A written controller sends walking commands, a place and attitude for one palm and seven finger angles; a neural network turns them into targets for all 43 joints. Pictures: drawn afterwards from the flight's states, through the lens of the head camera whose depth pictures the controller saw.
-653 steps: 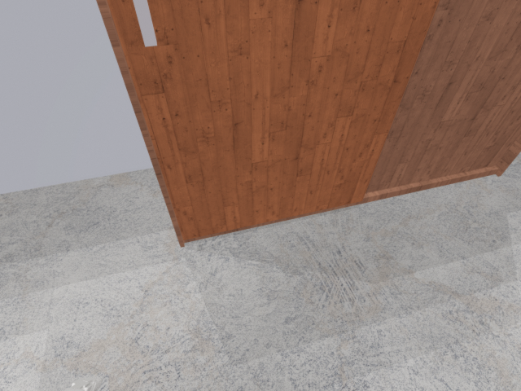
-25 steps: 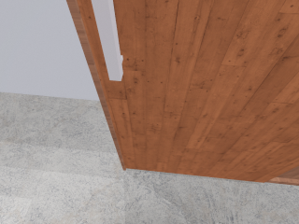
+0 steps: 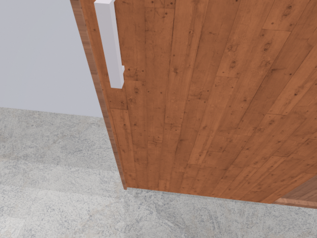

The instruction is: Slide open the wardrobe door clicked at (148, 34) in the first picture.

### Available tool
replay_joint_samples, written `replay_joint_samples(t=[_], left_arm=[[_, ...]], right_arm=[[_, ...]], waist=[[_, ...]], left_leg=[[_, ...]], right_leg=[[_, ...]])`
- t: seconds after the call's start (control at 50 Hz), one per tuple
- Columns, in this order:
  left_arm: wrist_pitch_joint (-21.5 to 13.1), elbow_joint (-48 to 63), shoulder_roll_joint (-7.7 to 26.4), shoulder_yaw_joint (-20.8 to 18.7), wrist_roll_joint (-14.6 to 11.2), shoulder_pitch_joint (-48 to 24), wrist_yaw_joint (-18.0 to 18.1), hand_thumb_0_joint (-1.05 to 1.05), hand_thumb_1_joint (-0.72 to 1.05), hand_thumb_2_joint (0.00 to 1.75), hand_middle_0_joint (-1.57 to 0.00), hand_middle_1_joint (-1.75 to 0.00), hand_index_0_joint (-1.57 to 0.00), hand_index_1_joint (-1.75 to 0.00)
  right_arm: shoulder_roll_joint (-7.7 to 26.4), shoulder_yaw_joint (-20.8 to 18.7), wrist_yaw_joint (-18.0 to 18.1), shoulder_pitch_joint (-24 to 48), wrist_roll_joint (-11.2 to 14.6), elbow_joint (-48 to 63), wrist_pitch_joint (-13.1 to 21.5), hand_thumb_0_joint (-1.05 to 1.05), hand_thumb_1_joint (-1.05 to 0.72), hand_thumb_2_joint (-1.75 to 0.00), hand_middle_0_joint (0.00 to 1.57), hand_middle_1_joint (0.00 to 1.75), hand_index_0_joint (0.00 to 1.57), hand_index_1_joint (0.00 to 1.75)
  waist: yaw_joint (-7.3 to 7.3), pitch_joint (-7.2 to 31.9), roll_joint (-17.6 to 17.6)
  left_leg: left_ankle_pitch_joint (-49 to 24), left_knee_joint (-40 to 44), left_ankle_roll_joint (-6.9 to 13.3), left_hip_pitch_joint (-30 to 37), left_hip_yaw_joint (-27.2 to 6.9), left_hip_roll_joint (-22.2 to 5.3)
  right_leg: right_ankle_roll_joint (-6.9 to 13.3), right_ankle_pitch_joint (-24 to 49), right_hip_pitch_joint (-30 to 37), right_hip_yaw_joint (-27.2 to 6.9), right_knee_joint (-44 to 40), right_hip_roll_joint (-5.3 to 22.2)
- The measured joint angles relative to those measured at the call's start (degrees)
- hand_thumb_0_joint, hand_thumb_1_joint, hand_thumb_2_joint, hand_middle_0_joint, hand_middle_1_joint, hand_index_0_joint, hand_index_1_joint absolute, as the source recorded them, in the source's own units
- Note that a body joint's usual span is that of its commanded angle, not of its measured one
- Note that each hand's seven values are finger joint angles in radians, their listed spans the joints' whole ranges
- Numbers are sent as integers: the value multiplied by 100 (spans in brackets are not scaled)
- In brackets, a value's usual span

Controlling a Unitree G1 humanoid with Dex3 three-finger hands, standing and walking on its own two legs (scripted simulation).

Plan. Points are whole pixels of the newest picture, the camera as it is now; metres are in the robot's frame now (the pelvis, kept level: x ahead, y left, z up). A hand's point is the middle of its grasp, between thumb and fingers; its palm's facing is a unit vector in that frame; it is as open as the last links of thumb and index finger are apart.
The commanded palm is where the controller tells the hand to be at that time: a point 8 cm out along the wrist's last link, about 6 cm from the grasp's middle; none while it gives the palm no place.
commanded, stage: come to a stop and stand still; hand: left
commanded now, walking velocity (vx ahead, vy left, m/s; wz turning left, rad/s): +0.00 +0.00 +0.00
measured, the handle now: (114, 44) +0.46 +0.15 +0.25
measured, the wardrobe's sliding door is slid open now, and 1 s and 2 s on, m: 0.00 0.00 0.00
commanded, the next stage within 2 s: look again from close up in 1.02 s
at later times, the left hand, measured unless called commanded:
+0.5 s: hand out of the picture -0.02 +0.19 -0.18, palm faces +0.01 -0.99 -0.17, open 7.4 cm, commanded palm none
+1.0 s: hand out of the picture +0.02 +0.23 -0.17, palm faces -0.02 -0.98 -0.22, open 7.4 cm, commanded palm none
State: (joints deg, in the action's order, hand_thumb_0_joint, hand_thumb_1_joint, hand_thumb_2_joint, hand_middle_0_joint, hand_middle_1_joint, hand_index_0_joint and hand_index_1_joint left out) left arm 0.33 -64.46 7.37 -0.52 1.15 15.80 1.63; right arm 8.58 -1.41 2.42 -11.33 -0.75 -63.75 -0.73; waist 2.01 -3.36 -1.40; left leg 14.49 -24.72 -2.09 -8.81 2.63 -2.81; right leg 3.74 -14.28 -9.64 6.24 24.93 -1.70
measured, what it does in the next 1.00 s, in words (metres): shifts its weight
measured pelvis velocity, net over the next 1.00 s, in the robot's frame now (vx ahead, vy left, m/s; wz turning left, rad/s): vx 0.01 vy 0.06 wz -0.04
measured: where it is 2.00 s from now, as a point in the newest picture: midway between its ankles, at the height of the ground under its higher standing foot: outside the picture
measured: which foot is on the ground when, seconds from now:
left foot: down 0.00-1.00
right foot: down 0.00-1.00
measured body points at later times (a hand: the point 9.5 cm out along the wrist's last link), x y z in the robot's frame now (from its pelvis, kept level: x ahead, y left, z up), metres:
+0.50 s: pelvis -0.01 +0.03 +0.00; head +0.01 +0.03 +0.45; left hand -0.02 +0.24 -0.16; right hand -0.06 -0.16 -0.16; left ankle -0.01 +0.14 -0.74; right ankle +0.00 -0.07 -0.74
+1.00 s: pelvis +0.01 +0.06 +0.00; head +0.02 +0.04 +0.45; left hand +0.02 +0.28 -0.15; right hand +0.00 -0.16 -0.17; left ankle -0.01 +0.14 -0.74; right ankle +0.00 -0.07 -0.74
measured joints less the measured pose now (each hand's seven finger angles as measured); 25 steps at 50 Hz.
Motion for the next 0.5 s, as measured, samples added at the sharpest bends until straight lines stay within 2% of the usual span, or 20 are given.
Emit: replay_joint_samples(t=[0.12,0.28,0.46,0.5], left_arm=[[-15,-124,113,5,-25,-57,-15,1,92,90,-20,-30,-20,-30],[-43,-100,154,-27,-50,-30,4,0,91,90,-20,-30,-20,-30],[-63,-133,23,1,-47,54,34,0,91,90,-20,-30,-19,-30],[-137,-104,-51,88,-29,90,113,0,91,90,-20,-30,-19,-30]], right_arm=[[-103,114,-26,-475,-42,-198,15,0,-92,-89,20,30,20,30],[-332,186,-51,-972,-55,-332,42,0,-91,-89,20,30,20,30],[-487,206,-38,-1056,-29,-353,113,0,-91,-89,20,30,20,30],[-415,205,-87,-969,-9,-236,104,0,-91,-89,20,30,20,30]], waist=[[-84,139,-33],[-178,201,14],[-201,195,32],[-190,173,144]], left_leg=[[-200,276,37,92,21,12],[-260,335,118,28,56,86],[-222,315,220,5,130,187],[-81,-23,240,-219,147,131]], right_leg=[[-27,253,132,-17,-373,-11],[-95,329,62,-50,-426,60],[-197,275,-20,-124,-314,166],[-213,257,-148,-139,-203,127]])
